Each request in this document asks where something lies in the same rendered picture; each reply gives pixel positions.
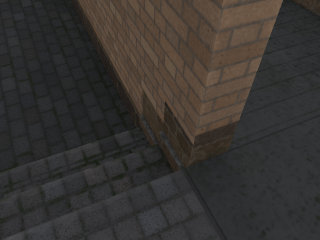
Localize stairs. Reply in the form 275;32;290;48
0;127;174;240

